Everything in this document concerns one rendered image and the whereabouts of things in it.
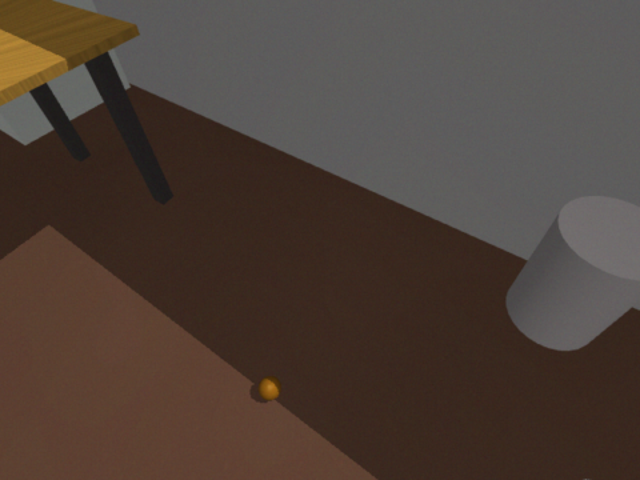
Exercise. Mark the table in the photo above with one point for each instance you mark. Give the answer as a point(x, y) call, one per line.
point(43, 39)

